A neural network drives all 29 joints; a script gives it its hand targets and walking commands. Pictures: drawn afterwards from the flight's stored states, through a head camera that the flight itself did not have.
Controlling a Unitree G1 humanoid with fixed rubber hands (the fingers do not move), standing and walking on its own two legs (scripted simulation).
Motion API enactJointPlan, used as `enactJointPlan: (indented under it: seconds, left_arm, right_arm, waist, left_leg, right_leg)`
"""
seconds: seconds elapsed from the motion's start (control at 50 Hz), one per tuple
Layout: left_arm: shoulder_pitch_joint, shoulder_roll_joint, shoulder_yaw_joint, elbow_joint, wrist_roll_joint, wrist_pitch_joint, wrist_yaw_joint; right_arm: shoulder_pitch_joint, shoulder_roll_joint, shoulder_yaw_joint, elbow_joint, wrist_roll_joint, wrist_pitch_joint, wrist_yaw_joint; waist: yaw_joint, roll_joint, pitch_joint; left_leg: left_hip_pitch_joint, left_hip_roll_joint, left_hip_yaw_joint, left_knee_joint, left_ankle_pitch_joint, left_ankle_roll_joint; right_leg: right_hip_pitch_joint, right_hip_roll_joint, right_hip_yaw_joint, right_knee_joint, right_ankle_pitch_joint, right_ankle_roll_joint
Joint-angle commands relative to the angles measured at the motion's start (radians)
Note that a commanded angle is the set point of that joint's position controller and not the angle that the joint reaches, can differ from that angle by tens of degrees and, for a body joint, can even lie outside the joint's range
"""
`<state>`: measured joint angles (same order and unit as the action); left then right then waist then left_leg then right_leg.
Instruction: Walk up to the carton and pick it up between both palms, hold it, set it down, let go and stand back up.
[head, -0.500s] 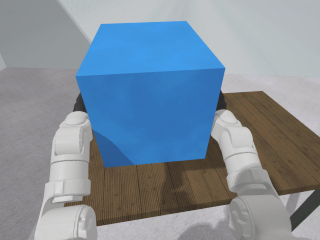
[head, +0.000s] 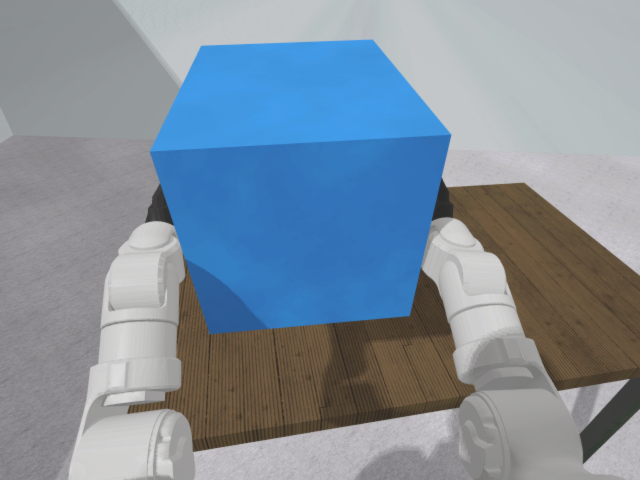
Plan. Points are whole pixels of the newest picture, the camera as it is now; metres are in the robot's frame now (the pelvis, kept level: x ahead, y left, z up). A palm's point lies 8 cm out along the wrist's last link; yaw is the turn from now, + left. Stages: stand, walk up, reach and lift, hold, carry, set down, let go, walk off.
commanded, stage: hold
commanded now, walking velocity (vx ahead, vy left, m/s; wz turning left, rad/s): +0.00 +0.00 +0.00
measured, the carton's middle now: (299, 172) +0.44 +0.03 +0.25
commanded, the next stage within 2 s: set down in 0.04 s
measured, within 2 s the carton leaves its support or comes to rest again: neither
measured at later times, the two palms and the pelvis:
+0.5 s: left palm (166, 214) +0.39 +0.19 +0.21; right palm (428, 208) +0.41 -0.14 +0.22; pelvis +0.01 -0.01 +0.00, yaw +0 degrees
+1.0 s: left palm (178, 240) +0.39 +0.19 +0.17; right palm (422, 230) +0.42 -0.14 +0.17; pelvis +0.03 -0.01 +0.00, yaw +0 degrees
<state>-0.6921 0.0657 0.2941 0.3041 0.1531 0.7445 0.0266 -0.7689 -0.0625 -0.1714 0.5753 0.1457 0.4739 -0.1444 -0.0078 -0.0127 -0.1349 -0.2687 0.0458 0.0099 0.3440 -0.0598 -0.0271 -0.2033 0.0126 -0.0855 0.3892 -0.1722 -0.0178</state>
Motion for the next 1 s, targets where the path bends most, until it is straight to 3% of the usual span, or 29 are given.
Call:
enactJointPlan:
  seconds: [0.0, 0.02, 0.04, 0.06, 0.1, 0.12, 0.14, 0.16, 0.22, 0.24, 0.26, 0.3, 0.32, 0.34, 0.38, 0.4, 0.52, 0.56, 0.6, 0.64, 0.7, 0.72, 0.8, 0.86, 0.9, 0.92, 0.94, 0.96, 0.98]
  left_arm:
    - [-0.786, -0.566, -0.456, -0.196, -0.109, -0.104, -0.182]
    - [-0.784, -0.581, -0.476, -0.22, -0.127, -0.111, -0.177]
    - [-0.76, -0.491, -0.322, -0.167, -0.075, -0.088, -0.187]
    - [-0.781, -0.525, -0.357, -0.222, -0.086, -0.094, -0.187]
    - [-0.814, -0.522, -0.379, -0.218, -0.1, -0.111, -0.195]
    - [-0.82, -0.527, -0.36, -0.17, -0.101, -0.11, -0.2]
    - [-0.818, -0.511, -0.329, -0.167, -0.089, -0.122, -0.208]
    - [-0.822, -0.518, -0.338, -0.176, -0.081, -0.132, -0.21]
    - [-0.806, -0.524, -0.318, -0.141, -0.055, -0.173, -0.208]
    - [-0.805, -0.529, -0.318, -0.118, -0.052, -0.186, -0.21]
    - [-0.768, -0.494, -0.245, -0.053, -0.001, -0.189, -0.217]
    - [-0.729, -0.484, -0.195, 0.004, 0.029, -0.206, -0.222]
    - [-0.694, -0.472, -0.165, 0.045, 0.05, -0.21, -0.227]
    - [-0.68, -0.481, -0.162, 0.026, 0.056, -0.224, -0.228]
    - [-0.673, -0.467, -0.155, -0.001, 0.079, -0.248, -0.225]
    - [-0.656, -0.471, -0.158, 0.005, 0.072, -0.257, -0.232]
    - [-0.571, -0.496, -0.198, -0.023, 0.073, -0.262, -0.219]
    - [-0.561, -0.505, -0.215, -0.067, 0.072, -0.273, -0.217]
    - [-0.601, -0.54, -0.281, -0.165, 0.038, -0.307, -0.196]
    - [-0.557, -0.531, -0.284, -0.129, 0.035, -0.311, -0.186]
    - [-0.54, -0.536, -0.324, -0.199, 0.033, -0.332, -0.162]
    - [-0.54, -0.522, -0.347, -0.232, 0.033, -0.337, -0.158]
    - [-0.518, -0.51, -0.357, -0.182, 0.034, -0.33, -0.153]
    - [-0.511, -0.505, -0.317, -0.152, 0.042, -0.326, -0.153]
    - [-0.481, -0.473, -0.272, -0.11, 0.075, -0.321, -0.156]
    - [-0.501, -0.473, -0.273, -0.095, 0.072, -0.321, -0.161]
    - [-0.517, -0.473, -0.248, -0.093, 0.08, -0.329, -0.162]
    - [-0.517, -0.471, -0.256, -0.093, 0.073, -0.335, -0.161]
    - [-0.529, -0.469, -0.231, -0.085, 0.086, -0.336, -0.156]
  right_arm:
    - [-0.808, 0.55, 0.344, -0.231, 0.085, -0.067, 0.096]
    - [-0.821, 0.557, 0.357, -0.256, 0.096, -0.077, 0.096]
    - [-0.785, 0.59, 0.412, -0.226, 0.088, -0.048, 0.099]
    - [-0.792, 0.576, 0.402, -0.25, 0.096, -0.059, 0.1]
    - [-0.809, 0.573, 0.383, -0.271, 0.072, -0.078, 0.102]
    - [-0.832, 0.571, 0.368, -0.252, 0.063, -0.081, 0.105]
    - [-0.876, 0.594, 0.377, -0.3, 0.051, -0.109, 0.105]
    - [-0.845, 0.572, 0.352, -0.279, 0.034, -0.117, 0.109]
    - [-0.859, 0.569, 0.36, -0.238, 0.024, -0.17, 0.122]
    - [-0.856, 0.564, 0.33, -0.198, 0.006, -0.187, 0.127]
    - [-0.856, 0.548, 0.313, -0.155, -0.015, -0.208, 0.141]
    - [-0.832, 0.506, 0.239, -0.112, -0.069, -0.259, 0.158]
    - [-0.85, 0.508, 0.246, -0.091, -0.078, -0.28, 0.164]
    - [-0.816, 0.498, 0.217, -0.063, -0.095, -0.299, 0.17]
    - [-0.804, 0.516, 0.254, -0.037, -0.083, -0.338, 0.169]
    - [-0.783, 0.507, 0.248, -0.039, -0.095, -0.358, 0.165]
    - [-0.749, 0.467, 0.287, -0.031, -0.078, -0.411, 0.158]
    - [-0.781, 0.479, 0.333, -0.105, -0.061, -0.436, 0.152]
    - [-0.825, 0.5, 0.385, -0.179, -0.033, -0.468, 0.149]
    - [-0.826, 0.508, 0.45, -0.213, -0.014, -0.48, 0.144]
    - [-0.816, 0.531, 0.527, -0.277, 0.01, -0.498, 0.143]
    - [-0.778, 0.523, 0.539, -0.268, 0.015, -0.494, 0.14]
    - [-0.744, 0.462, 0.493, -0.222, -0.019, -0.487, 0.152]
    - [-0.746, 0.467, 0.485, -0.191, -0.026, -0.486, 0.161]
    - [-0.678, 0.451, 0.441, -0.089, -0.041, -0.47, 0.166]
    - [-0.7, 0.43, 0.424, -0.107, -0.061, -0.476, 0.173]
    - [-0.678, 0.453, 0.412, -0.037, -0.077, -0.469, 0.177]
    - [-0.674, 0.435, 0.398, -0.05, -0.08, -0.478, 0.178]
    - [-0.656, 0.44, 0.384, 0.008, -0.076, -0.473, 0.189]
  waist:
    - [-0.122, 0.022, -0.361]
    - [-0.126, 0.021, -0.402]
    - [-0.034, -0.035, -0.295]
    - [-0.059, 0.016, -0.343]
    - [-0.07, 0.017, -0.348]
    - [-0.062, -0.003, -0.319]
    - [-0.022, -0.015, -0.325]
    - [-0.04, -0.001, -0.329]
    - [-0.002, 0.006, -0.375]
    - [-0.008, 0.001, -0.358]
    - [0.025, -0.006, -0.301]
    - [0.037, 0.003, -0.266]
    - [0.055, -0.031, -0.245]
    - [0.049, -0.017, -0.24]
    - [0.081, -0.011, -0.269]
    - [0.06, -0.024, -0.241]
    - [0.059, -0.016, -0.224]
    - [0.091, -0.014, -0.255]
    - [0.094, -0.014, -0.4]
    - [0.126, -0.021, -0.395]
    - [0.144, -0.014, -0.462]
    - [0.134, 0.001, -0.449]
    - [0.121, 0.012, -0.388]
    - [0.14, -0.017, -0.346]
    - [0.139, 0.006, -0.303]
    - [0.131, -0.012, -0.274]
    - [0.141, -0.015, -0.252]
    - [0.129, -0.011, -0.278]
    - [0.15, -0.003, -0.247]
  left_leg:
    - [0.243, -0.089, 0.001, -0.076, -0.097, 0.028]
    - [0.254, -0.089, -0.003, -0.064, -0.057, 0.019]
    - [0.266, -0.105, 0.013, -0.096, -0.116, 0.083]
    - [0.273, -0.094, 0.004, -0.094, -0.063, 0.065]
    - [0.275, -0.092, 0.005, -0.086, -0.064, 0.056]
    - [0.264, -0.095, 0.009, -0.094, -0.094, 0.065]
    - [0.245, -0.099, 0.018, -0.095, -0.092, 0.079]
    - [0.272, -0.092, 0.017, -0.096, -0.078, 0.07]
    - [0.312, -0.088, 0.026, -0.085, -0.016, 0.069]
    - [0.312, -0.084, 0.026, -0.091, -0.037, 0.066]
    - [0.31, -0.082, 0.028, -0.103, -0.079, 0.079]
    - [0.308, -0.067, 0.042, -0.106, -0.102, 0.078]
    - [0.314, -0.073, 0.041, -0.107, -0.105, 0.087]
    - [0.313, -0.066, 0.042, -0.112, -0.086, 0.082]
    - [0.33, -0.068, 0.056, -0.096, -0.017, 0.08]
    - [0.346, -0.068, 0.051, -0.091, -0.006, 0.079]
    - [0.398, -0.064, 0.046, -0.066, 0.113, 0.058]
    - [0.397, -0.06, 0.047, -0.059, 0.168, 0.056]
    - [0.44, -0.06, 0.042, -0.025, 0.276, 0.037]
    - [0.418, -0.061, 0.04, -0.018, 0.279, 0.047]
    - [0.434, -0.062, 0.033, 0.006, 0.346, 0.042]
    - [0.43, -0.059, 0.037, 0.008, 0.348, 0.039]
    - [0.443, -0.05, 0.037, -0.003, 0.293, 0.029]
    - [0.433, -0.045, 0.04, -0.014, 0.259, 0.041]
    - [0.396, -0.045, 0.047, -0.022, 0.231, 0.045]
    - [0.389, -0.045, 0.049, -0.03, 0.207, 0.043]
    - [0.378, -0.039, 0.045, -0.045, 0.168, 0.049]
    - [0.39, -0.045, 0.044, -0.043, 0.187, 0.043]
    - [0.386, -0.038, 0.049, -0.044, 0.18, 0.042]
  right_leg:
    - [0.169, -0.004, 0.068, -0.14, 0.092, 0.075]
    - [0.178, 0.001, 0.066, -0.13, 0.128, 0.073]
    - [0.228, 0.002, 0.085, -0.167, 0.058, 0.061]
    - [0.23, 0.008, 0.075, -0.15, 0.107, 0.06]
    - [0.228, 0.003, 0.07, -0.144, 0.112, 0.062]
    - [0.21, 0.006, 0.069, -0.152, 0.067, 0.067]
    - [0.22, -0.003, 0.068, -0.156, 0.073, 0.072]
    - [0.215, -0.004, 0.058, -0.15, 0.081, 0.071]
    - [0.229, -0.007, 0.061, -0.148, 0.098, 0.072]
    - [0.21, -0.003, 0.053, -0.15, 0.056, 0.072]
    - [0.177, -0.007, 0.046, -0.16, -0.027, 0.072]
    - [0.142, -0.009, 0.031, -0.171, -0.124, 0.064]
    - [0.142, -0.003, 0.02, -0.174, -0.155, 0.065]
    - [0.146, -0.004, 0.023, -0.175, -0.135, 0.061]
    - [0.194, -0.002, 0.023, -0.163, -0.073, 0.067]
    - [0.192, -0.004, 0.018, -0.169, -0.057, 0.07]
    - [0.176, 0.011, -0.003, -0.17, 0.037, 0.07]
    - [0.218, 0.004, 0.002, -0.158, 0.118, 0.08]
    - [0.26, 0.009, -0.004, -0.129, 0.254, 0.082]
    - [0.294, 0.001, 0.01, -0.124, 0.314, 0.083]
    - [0.306, 0.001, 0.008, -0.104, 0.411, 0.091]
    - [0.308, 0.0, 0.01, -0.1, 0.443, 0.093]
    - [0.217, 0.005, -0.007, -0.129, 0.266, 0.075]
    - [0.181, 0.004, -0.009, -0.14, 0.214, 0.071]
    - [0.186, -0.005, 0.003, -0.142, 0.208, 0.07]
    - [0.163, 0.001, -0.007, -0.15, 0.125, 0.065]
    - [0.146, -0.005, -0.006, -0.154, 0.086, 0.062]
    - [0.151, -0.001, -0.01, -0.154, 0.104, 0.062]
    - [0.129, -0.001, -0.008, -0.155, 0.062, 0.058]
